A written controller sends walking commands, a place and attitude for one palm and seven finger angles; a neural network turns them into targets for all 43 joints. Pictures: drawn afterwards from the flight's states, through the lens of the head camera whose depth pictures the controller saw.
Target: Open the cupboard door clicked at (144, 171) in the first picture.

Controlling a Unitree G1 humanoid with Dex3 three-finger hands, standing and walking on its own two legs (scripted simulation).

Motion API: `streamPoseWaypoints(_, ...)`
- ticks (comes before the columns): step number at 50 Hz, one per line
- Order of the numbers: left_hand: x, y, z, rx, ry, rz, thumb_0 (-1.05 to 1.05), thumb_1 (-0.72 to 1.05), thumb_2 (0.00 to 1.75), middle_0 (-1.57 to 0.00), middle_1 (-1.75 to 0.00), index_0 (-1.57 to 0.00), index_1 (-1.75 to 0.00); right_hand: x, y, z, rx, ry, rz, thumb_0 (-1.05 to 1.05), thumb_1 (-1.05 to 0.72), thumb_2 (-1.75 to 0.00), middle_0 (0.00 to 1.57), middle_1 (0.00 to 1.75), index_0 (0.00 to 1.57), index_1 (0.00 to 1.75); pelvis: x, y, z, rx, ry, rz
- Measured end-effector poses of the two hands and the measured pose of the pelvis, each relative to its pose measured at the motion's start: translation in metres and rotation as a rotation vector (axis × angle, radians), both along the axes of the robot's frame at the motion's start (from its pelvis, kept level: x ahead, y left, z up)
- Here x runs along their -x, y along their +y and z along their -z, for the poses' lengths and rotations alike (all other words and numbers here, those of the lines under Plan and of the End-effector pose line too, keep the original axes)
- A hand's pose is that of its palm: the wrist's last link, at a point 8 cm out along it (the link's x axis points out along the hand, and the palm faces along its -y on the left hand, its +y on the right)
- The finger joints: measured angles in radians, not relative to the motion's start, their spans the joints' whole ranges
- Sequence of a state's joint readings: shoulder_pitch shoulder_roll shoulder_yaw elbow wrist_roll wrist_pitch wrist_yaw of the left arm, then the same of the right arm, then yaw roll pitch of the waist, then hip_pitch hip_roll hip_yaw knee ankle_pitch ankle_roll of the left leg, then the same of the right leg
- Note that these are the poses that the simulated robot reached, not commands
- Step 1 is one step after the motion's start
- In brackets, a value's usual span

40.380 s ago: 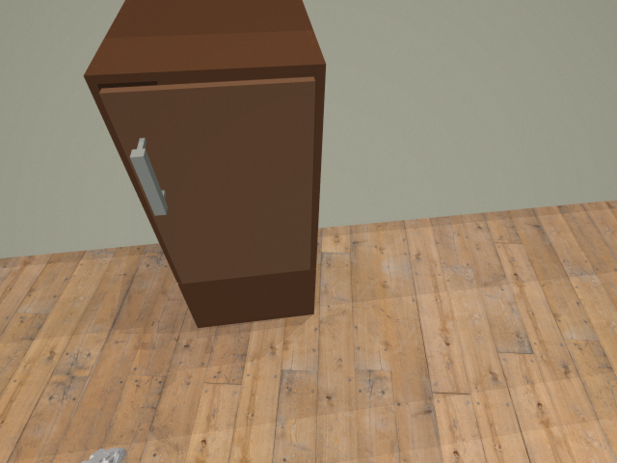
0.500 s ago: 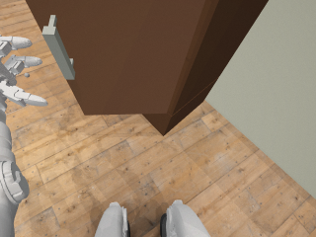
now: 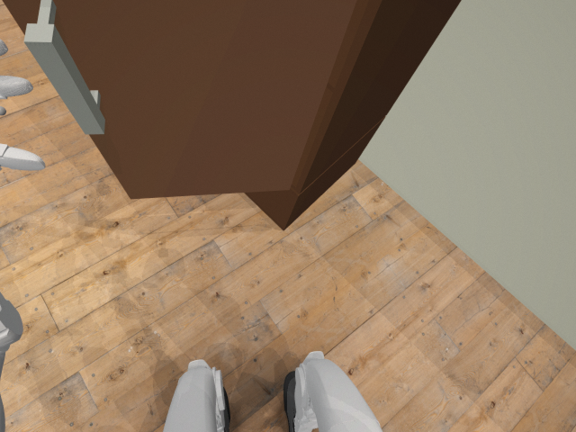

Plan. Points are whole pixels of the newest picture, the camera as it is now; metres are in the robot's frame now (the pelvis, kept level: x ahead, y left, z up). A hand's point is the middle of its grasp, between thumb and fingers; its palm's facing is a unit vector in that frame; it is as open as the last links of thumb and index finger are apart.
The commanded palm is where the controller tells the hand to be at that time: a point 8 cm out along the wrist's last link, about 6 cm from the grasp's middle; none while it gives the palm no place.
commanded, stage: move the hooked fingers beside the handle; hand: left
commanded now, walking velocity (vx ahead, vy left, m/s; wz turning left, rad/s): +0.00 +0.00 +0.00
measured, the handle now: (73, 73) +0.55 +0.23 +0.06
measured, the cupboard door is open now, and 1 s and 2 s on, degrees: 52 52 52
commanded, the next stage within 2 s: slide the fingers in behind the handle in 0.56 s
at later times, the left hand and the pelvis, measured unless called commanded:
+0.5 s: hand out of the picture +0.49 +0.30 +0.07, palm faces +0.07 -1.00 -0.03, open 14.0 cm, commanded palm +0.47 +0.33 +0.07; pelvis +0.00 +0.00 +0.00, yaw +0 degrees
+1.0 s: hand (26, 115) +0.49 +0.27 +0.06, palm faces +0.03 -1.00 -0.01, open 14.0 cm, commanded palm +0.48 +0.31 +0.06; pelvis +0.00 +0.00 +0.00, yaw +1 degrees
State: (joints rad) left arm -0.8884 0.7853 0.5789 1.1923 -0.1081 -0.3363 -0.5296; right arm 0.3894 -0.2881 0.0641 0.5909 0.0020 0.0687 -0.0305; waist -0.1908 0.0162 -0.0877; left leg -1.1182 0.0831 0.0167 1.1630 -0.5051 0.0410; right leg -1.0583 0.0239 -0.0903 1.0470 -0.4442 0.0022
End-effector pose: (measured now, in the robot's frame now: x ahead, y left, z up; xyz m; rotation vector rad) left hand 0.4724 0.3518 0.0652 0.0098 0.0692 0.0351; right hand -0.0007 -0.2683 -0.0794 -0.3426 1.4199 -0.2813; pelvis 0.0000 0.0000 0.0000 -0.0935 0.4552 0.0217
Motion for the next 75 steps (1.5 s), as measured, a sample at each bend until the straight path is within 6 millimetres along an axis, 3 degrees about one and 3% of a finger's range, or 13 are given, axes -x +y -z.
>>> streamPoseWaypoints(10,-0.001,-0.001,-0.011,-0.019,-0.033,0.004,-0.02,-0.50,0.30,-0.30,-1.20,-0.30,-1.20,-0.013,0.006,-0.001,-0.008,-0.018,-0.016,0.00,-0.90,-0.90,0.21,0.30,0.21,0.30,-0.003,0.004,-0.003,0.007,-0.012,-0.013)
streamPoseWaypoints(19,0.003,-0.008,-0.003,0.006,0.006,-0.005,-0.02,-0.50,0.30,-0.30,-1.20,-0.30,-1.20,-0.021,0.007,-0.002,-0.014,-0.056,-0.024,0.00,-0.90,-0.90,0.21,0.30,0.21,0.30,-0.004,0.004,-0.005,0.000,-0.025,-0.009)
streamPoseWaypoints(29,0.012,0.001,-0.011,-0.021,-0.042,-0.012,-0.02,-0.50,0.30,-0.30,-1.20,-0.30,-1.20,-0.015,0.002,-0.001,-0.010,-0.034,-0.025,0.00,-0.90,-0.90,0.21,0.30,0.21,0.30,-0.001,0.002,-0.004,0.002,-0.031,-0.013)
streamPoseWaypoints(36,0.013,-0.002,-0.003,0.004,0.001,0.002,-0.02,-0.50,0.30,-0.30,-1.20,-0.30,-1.20,-0.013,-0.002,-0.001,0.002,-0.033,-0.029,0.00,-0.90,-0.90,0.21,0.30,0.21,0.30,0.002,0.000,-0.003,0.001,-0.029,-0.017)
streamPoseWaypoints(47,0.004,-0.023,0.001,0.015,-0.021,0.016,-0.02,-0.50,0.30,-0.30,-1.20,-0.30,-1.20,-0.010,-0.001,0.003,-0.003,-0.036,-0.020,0.00,-0.90,-0.90,0.21,0.30,0.20,0.30,0.004,-0.001,0.000,0.000,-0.024,-0.014)
streamPoseWaypoints(57,0.002,-0.030,-0.006,0.002,-0.046,-0.008,-0.02,-0.50,0.30,-0.30,-1.20,-0.30,-1.20,-0.010,0.005,0.005,-0.034,-0.042,-0.007,0.00,-0.90,-0.90,0.21,0.30,0.21,0.30,0.001,-0.002,-0.002,-0.005,-0.029,-0.008)
streamPoseWaypoints(75,-0.006,-0.054,0.004,0.002,-0.035,0.012,-0.02,-0.50,0.30,-0.30,-1.20,-0.30,-1.20,-0.017,0.000,0.004,-0.028,-0.043,-0.008,0.00,-0.90,-0.90,0.21,0.30,0.20,0.30,-0.004,-0.002,-0.003,-0.009,-0.024,-0.011)
